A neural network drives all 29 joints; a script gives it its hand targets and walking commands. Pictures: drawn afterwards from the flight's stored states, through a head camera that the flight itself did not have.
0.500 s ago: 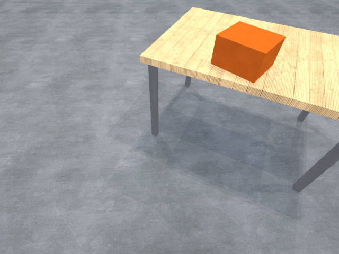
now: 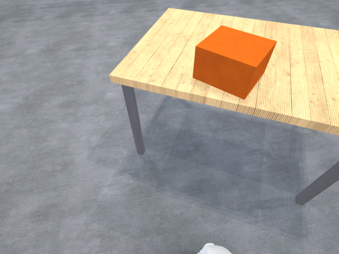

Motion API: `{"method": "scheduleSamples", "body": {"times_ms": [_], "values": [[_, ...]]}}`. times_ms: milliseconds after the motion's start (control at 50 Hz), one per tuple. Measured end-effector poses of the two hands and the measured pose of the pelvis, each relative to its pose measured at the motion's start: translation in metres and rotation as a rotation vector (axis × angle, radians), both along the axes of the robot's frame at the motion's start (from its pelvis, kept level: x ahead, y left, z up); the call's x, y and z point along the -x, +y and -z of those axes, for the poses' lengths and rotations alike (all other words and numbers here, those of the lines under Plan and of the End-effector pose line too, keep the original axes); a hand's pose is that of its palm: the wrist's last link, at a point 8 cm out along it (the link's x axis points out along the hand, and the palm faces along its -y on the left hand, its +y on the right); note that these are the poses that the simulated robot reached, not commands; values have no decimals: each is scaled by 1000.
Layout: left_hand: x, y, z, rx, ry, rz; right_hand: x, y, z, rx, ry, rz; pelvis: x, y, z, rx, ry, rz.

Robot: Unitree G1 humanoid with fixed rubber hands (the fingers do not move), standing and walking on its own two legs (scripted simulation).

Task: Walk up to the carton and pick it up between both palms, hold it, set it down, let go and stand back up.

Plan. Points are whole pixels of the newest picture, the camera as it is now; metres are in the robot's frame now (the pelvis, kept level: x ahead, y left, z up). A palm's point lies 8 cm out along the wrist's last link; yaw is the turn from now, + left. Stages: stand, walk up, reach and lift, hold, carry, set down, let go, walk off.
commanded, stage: walk up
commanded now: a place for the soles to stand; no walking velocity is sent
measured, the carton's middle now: (232, 60) +0.81 -0.22 +0.00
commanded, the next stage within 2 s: none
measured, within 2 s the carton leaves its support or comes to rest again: neither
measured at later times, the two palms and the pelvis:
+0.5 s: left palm (64, 215) +0.24 +0.31 -0.10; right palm (320, 233) +0.19 -0.31 -0.04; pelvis +0.16 +0.02 +0.04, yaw -4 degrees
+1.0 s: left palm (93, 178) +0.36 +0.27 -0.13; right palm (310, 198) +0.28 -0.34 -0.07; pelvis +0.26 -0.02 +0.00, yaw -9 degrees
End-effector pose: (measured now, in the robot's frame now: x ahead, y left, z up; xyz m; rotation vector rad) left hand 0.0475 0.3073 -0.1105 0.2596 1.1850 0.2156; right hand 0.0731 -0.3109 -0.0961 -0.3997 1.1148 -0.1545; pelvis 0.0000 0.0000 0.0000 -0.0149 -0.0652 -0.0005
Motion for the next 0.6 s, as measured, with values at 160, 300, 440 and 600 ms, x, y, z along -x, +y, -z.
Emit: {"method": "scheduleSamples", "body": {"times_ms": [160,300,440,600], "values": [[-58,8,-10,0,-2,32,-49,9,-20,3,-38,13,-48,10,-13,15,19,31],[-125,16,-3,50,-19,68,-55,18,-33,54,10,84,-98,28,-17,35,33,68],[-171,7,-12,88,-5,76,-92,10,-57,87,42,100,-145,24,-35,43,26,72],[-224,-17,-13,62,16,87,-146,-14,-41,54,39,97,-198,-3,-28,6,32,80]]}}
